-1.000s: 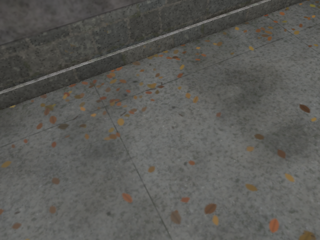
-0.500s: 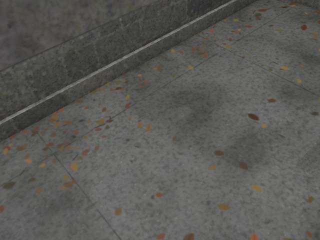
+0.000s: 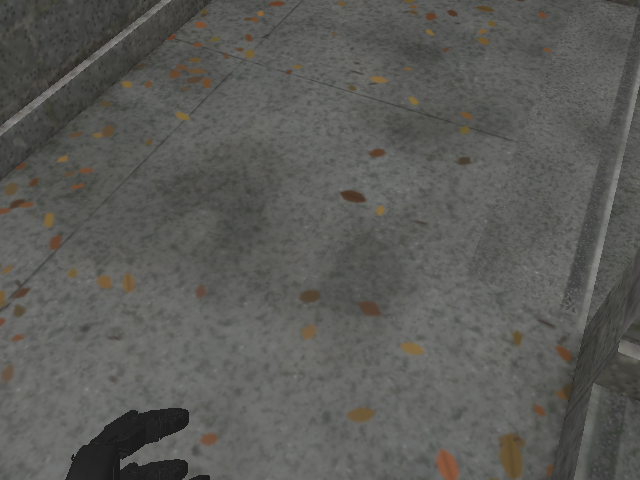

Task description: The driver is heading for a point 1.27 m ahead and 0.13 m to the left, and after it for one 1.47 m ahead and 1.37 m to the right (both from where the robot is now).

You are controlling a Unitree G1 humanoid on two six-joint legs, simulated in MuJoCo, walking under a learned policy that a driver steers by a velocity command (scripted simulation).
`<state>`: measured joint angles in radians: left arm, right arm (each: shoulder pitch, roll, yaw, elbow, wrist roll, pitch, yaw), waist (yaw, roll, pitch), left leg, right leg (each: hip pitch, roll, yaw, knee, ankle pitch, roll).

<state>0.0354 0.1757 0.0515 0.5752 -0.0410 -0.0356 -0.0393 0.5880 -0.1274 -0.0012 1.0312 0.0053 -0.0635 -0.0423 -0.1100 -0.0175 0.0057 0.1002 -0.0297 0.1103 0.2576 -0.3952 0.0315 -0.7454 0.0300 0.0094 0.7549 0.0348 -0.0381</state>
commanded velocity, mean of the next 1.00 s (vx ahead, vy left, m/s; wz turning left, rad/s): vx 0.23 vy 0.00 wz -0.12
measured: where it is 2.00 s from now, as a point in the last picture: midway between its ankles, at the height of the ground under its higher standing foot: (297, 415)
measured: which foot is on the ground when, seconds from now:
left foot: down 0.00-0.10, up 0.12-0.50, down 0.52-1.00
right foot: up 0.00-0.08, down 0.10-0.54, up 0.56-0.88, down 0.90-1.00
